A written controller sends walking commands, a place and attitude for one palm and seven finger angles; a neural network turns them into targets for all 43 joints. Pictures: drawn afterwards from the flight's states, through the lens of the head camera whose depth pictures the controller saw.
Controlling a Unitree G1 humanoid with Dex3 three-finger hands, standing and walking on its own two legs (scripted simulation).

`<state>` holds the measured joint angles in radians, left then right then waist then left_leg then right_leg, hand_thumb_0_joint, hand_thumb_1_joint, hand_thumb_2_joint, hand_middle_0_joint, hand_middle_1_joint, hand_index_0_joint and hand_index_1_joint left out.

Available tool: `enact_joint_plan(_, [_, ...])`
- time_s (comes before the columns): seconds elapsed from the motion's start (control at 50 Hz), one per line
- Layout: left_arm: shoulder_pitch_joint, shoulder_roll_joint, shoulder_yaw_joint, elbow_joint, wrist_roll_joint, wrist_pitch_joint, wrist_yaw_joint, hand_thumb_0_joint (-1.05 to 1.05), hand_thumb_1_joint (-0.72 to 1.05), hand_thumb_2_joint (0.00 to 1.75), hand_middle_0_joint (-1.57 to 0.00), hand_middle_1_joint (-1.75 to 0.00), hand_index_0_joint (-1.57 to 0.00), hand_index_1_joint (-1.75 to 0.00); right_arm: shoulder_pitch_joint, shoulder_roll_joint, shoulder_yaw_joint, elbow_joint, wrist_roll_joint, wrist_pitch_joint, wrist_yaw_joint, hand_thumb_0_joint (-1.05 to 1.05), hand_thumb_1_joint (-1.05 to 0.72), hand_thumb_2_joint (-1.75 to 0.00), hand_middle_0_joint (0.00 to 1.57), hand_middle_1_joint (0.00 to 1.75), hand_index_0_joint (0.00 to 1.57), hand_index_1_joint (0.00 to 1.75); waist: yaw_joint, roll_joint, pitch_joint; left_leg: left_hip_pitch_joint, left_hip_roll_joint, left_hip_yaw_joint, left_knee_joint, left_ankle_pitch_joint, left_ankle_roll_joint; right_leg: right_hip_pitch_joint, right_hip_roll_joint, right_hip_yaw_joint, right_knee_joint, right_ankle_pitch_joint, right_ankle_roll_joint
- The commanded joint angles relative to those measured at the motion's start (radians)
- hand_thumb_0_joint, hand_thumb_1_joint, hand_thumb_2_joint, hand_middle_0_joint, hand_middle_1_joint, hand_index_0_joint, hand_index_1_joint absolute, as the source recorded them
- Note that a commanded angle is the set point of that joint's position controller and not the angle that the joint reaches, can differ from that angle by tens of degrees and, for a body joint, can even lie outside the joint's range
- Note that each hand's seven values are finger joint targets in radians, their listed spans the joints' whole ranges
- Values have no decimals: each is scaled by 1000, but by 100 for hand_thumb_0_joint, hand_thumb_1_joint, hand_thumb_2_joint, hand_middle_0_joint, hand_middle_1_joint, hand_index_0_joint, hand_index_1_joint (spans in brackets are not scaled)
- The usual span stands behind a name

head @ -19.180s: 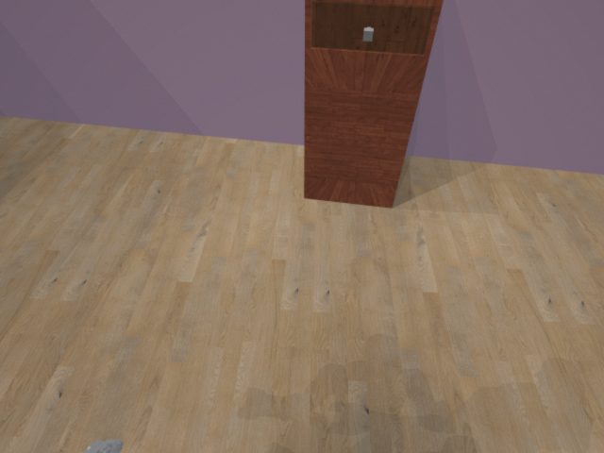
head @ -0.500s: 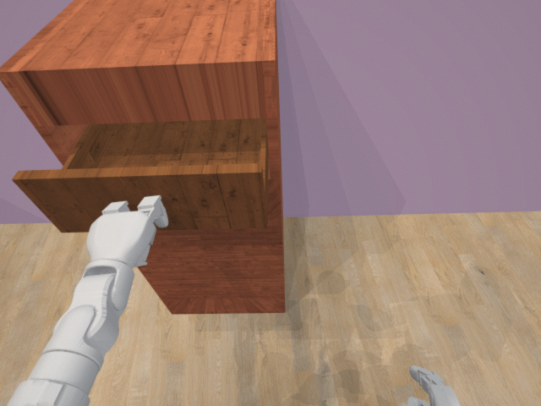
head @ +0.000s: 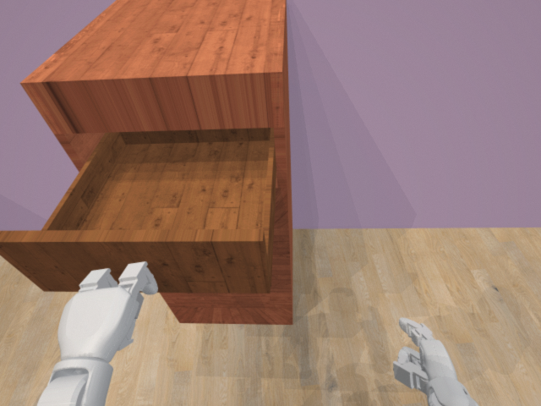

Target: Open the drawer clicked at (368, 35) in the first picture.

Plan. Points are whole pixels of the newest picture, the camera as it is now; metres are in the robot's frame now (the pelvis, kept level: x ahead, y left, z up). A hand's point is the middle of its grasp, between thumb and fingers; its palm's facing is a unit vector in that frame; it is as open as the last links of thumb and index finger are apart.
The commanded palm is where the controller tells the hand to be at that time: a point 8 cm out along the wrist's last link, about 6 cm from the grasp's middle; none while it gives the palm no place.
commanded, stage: pull the drawer open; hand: left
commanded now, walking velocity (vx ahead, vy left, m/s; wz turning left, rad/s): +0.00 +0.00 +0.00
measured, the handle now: (130, 291) +0.25 +0.24 +0.06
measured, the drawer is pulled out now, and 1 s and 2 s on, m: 0.25 0.30 0.30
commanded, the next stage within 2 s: open the thumb to release the handle in 0.62 s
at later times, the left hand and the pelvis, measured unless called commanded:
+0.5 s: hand (104, 378) +0.14 +0.23 +0.04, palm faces +0.00 -0.10 -1.00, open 6.6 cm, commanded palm +0.11 +0.24 +0.10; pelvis -0.01 +0.00 -0.01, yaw -1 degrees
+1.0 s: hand (107, 369) +0.15 +0.23 +0.04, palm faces +0.05 -0.07 -1.00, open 7.6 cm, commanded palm +0.13 +0.23 +0.10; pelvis -0.02 -0.01 -0.01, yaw +1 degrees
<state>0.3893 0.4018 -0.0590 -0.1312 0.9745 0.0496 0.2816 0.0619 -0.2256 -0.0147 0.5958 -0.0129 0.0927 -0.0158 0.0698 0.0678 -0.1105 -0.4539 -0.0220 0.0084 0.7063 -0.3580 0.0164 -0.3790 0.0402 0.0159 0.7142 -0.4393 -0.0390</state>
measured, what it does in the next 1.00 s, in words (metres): stands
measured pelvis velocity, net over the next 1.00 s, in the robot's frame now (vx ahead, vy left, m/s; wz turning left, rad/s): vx -0.02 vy -0.01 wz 0.02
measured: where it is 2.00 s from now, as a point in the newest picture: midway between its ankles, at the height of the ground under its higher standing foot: outside the picture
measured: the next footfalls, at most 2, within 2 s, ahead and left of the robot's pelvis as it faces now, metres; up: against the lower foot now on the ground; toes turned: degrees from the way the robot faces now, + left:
none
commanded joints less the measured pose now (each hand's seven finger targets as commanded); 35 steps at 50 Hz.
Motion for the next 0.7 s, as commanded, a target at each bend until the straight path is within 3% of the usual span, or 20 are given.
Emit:
enact_joint_plan(0.0, [21,191,186,-265,2,6,42,0,90,90,-40,-135,-40,-135,-125,-98,-18,-167,-4,-45,-1,0,-90,-90,20,30,20,30,32,-36,-147,190,-8,0,-51,370,16,9,-6,9,-102,468,6])
enact_joint_plan(0.06, [84,159,156,-317,6,-8,38,0,90,90,-40,-135,-40,-135,-124,-95,-12,-182,-10,-43,11,0,-90,-90,20,30,20,30,34,-10,-128,188,-4,0,-45,372,17,-7,-6,5,-96,450,7])
enact_joint_plan(0.1, [168,190,195,-336,-2,-12,47,0,90,90,-40,-135,-40,-135,-123,-102,-7,-194,-10,-43,14,0,-90,-90,20,30,20,30,45,-10,-146,187,-1,0,-35,397,14,8,-6,13,-94,481,7])
enact_joint_plan(0.14, [233,171,183,-370,-3,-24,54,0,90,90,-40,-135,-40,-135,-120,-102,-6,-205,-12,-43,24,0,-90,-90,20,30,20,30,47,-9,-135,179,1,1,-20,411,15,-7,-10,17,-84,503,10])
enact_joint_plan(0.2, [321,205,231,-400,-11,-34,80,0,90,90,-40,-135,-40,-135,-120,-115,-4,-219,-14,-38,28,0,-90,-90,20,30,20,30,55,-14,-136,156,5,1,-7,409,11,-3,-13,40,-80,532,9])
enact_joint_plan(0.24, [406,197,234,-415,-16,-40,99,0,90,90,-40,-135,-40,-135,-113,-114,-4,-227,-15,-37,36,0,-90,-90,20,30,20,30,59,-24,-130,143,6,2,8,401,12,-20,-19,33,-66,531,12])
enact_joint_plan(0.3, [417,211,266,-423,-15,-43,128,0,90,90,-40,-135,-40,-135,-113,-122,-9,-231,-19,-27,41,0,-90,-90,20,30,20,30,54,-26,-130,127,8,-4,21,382,9,-48,-15,45,-56,501,6])
enact_joint_plan(0.34, [400,195,253,-418,-9,-45,136,0,90,90,-40,-135,-40,-135,-104,-118,-16,-227,-21,-25,42,0,-90,-90,20,30,20,30,48,-23,-128,119,4,-4,29,341,11,-78,-15,39,-45,456,5])
enact_joint_plan(0.4, [404,231,297,-420,-16,-43,157,0,90,90,-40,-135,-40,-135,-107,-124,-20,-230,-20,-23,37,0,-90,-90,20,30,20,30,52,0,-149,105,3,-6,37,324,8,-84,-13,56,-39,443,-2])
enact_joint_plan(0.44, [405,196,264,-411,-21,-38,162,0,90,90,-40,-135,-40,-135,-97,-116,-24,-227,-20,-22,41,0,-90,-90,20,30,20,30,41,-28,-139,94,1,-8,44,309,11,-102,-14,37,-25,422,1])
enact_joint_plan(0.5, [377,222,293,-407,-28,-30,168,0,90,90,-40,-135,-40,-135,-95,-120,-30,-227,-18,-24,33,0,-90,-90,20,30,20,30,38,-31,-148,82,0,-10,44,273,10,-106,-12,47,-29,392,-1])
enact_joint_plan(0.58, [379,202,270,-396,-28,-27,167,0,90,90,-40,-135,-40,-135,-92,-115,-32,-225,-13,-26,30,0,-90,-90,20,30,20,30,36,-15,-137,74,0,-10,44,261,13,-115,-13,30,-22,376,2])
enact_joint_plan(0.68, [366,196,253,-395,-30,-22,158,0,90,90,-40,-135,-40,-135,-82,-113,-32,-226,-12,-35,27,0,-90,-90,20,30,20,30,33,-39,-144,80,1,-10,45,256,15,-113,-15,29,-26,368,5])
